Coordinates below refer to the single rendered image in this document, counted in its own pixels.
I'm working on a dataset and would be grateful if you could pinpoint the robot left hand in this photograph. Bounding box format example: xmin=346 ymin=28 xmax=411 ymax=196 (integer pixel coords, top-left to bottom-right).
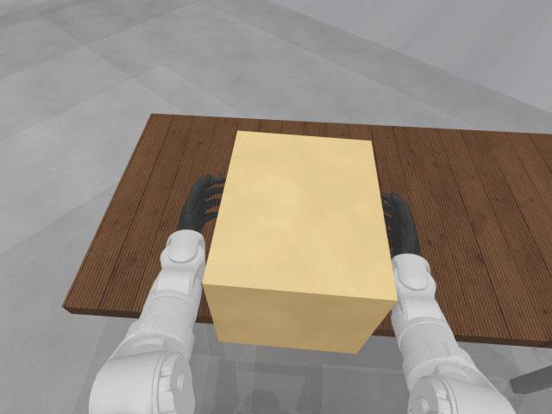
xmin=177 ymin=174 xmax=226 ymax=234

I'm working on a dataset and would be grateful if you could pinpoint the carton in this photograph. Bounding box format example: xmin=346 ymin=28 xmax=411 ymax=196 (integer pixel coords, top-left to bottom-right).
xmin=202 ymin=130 xmax=398 ymax=354

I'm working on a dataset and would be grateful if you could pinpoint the table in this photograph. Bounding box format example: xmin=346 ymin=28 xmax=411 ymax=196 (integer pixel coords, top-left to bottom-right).
xmin=62 ymin=113 xmax=552 ymax=394

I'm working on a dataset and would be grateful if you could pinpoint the left robot forearm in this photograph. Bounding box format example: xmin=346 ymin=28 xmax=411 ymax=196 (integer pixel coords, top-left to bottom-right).
xmin=89 ymin=229 xmax=206 ymax=414

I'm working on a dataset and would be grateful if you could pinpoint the right robot upper arm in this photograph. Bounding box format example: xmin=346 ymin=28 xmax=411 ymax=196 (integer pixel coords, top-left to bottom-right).
xmin=407 ymin=374 xmax=516 ymax=414

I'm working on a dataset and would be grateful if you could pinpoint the right robot forearm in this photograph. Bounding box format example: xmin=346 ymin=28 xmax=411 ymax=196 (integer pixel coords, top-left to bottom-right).
xmin=391 ymin=254 xmax=516 ymax=413

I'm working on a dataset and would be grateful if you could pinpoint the robot right hand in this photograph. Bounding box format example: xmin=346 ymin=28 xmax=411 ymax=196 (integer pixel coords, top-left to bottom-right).
xmin=380 ymin=192 xmax=421 ymax=257

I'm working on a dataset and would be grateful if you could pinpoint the left robot upper arm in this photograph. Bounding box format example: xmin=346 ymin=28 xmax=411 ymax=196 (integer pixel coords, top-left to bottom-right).
xmin=91 ymin=349 xmax=195 ymax=414

